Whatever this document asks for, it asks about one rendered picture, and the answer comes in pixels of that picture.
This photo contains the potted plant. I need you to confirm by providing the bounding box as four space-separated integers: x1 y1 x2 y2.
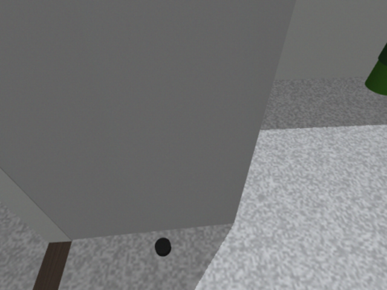
365 43 387 95

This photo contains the tin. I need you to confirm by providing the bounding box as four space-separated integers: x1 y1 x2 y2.
155 237 171 257

